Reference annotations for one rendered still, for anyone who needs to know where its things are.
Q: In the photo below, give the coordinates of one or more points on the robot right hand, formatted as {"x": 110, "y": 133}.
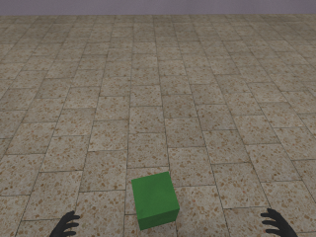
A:
{"x": 284, "y": 229}

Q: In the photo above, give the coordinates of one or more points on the carton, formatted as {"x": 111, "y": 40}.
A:
{"x": 155, "y": 200}

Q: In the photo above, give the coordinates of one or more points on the robot left hand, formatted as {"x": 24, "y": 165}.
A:
{"x": 62, "y": 225}

